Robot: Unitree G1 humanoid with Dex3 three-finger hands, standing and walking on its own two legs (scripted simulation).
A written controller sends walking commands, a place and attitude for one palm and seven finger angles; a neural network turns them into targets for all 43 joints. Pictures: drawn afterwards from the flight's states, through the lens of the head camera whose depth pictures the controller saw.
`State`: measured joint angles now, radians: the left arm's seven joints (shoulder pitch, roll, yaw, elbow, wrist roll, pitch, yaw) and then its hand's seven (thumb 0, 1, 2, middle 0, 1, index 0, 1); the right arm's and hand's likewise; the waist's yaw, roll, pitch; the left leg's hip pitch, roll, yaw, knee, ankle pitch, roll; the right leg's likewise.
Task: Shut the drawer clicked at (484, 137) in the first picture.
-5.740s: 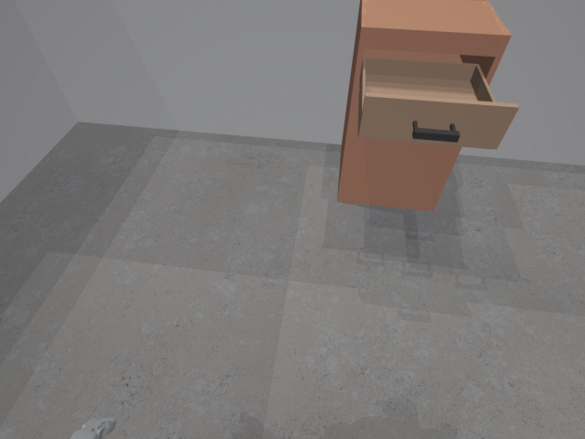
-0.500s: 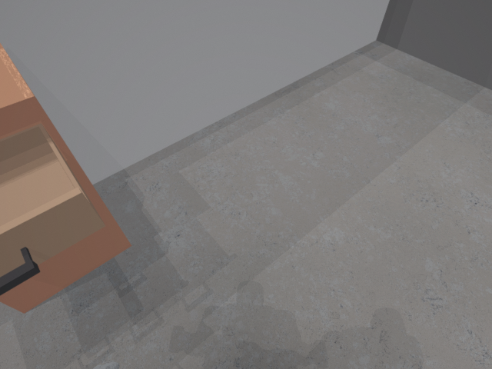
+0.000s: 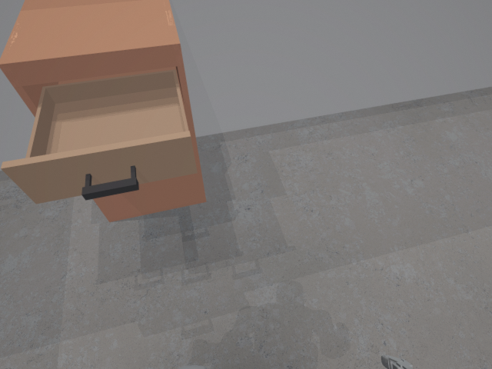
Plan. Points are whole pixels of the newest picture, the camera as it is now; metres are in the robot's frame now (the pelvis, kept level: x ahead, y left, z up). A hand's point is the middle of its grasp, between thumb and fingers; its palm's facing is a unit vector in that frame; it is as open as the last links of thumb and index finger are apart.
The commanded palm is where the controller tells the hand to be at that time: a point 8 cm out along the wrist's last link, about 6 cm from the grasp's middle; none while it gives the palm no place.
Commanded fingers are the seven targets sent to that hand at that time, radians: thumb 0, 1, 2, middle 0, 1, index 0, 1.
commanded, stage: turn to face it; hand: left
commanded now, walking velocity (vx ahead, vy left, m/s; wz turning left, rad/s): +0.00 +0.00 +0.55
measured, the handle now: (111, 181) +0.49 +0.37 -0.10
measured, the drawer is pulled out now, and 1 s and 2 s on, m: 0.30 0.30 0.30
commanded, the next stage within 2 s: take the last steps up to it in 0.52 s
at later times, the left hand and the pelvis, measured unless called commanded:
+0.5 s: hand out of the picture +0.06 +0.21 -0.14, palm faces +0.22 -0.93 -0.30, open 7.4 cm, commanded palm none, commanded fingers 0.00 0.90 0.90 -0.20 -0.30 -0.20 -0.30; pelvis -0.01 -0.01 +0.00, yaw +13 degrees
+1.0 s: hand out of the picture -0.12 +0.21 -0.17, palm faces +0.39 -0.90 -0.19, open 7.4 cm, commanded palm none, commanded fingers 0.00 0.90 0.90 -0.20 -0.30 -0.20 -0.30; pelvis -0.01 +0.04 +0.01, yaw +19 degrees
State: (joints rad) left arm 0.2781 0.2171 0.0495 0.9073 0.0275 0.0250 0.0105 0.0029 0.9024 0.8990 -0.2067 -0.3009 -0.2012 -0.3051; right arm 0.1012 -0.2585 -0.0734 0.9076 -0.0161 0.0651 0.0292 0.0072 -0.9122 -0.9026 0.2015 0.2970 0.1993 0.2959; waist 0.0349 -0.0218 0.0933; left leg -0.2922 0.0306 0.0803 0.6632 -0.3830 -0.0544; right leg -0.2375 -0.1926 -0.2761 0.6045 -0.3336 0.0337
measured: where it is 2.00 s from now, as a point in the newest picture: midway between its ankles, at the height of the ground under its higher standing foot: (227, 341)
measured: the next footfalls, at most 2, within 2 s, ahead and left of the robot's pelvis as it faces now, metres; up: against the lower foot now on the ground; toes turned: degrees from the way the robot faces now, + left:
left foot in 0.02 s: +0.03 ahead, +0.13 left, +0.00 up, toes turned +6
right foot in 0.46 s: +0.07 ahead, -0.10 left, +0.00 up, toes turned +8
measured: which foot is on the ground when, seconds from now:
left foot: up 0.00-0.00, down 0.02-0.46, up 0.48-0.86, down 0.88-1.00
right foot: down 0.00-0.02, up 0.04-0.44, down 0.46-0.90, up 0.92-1.00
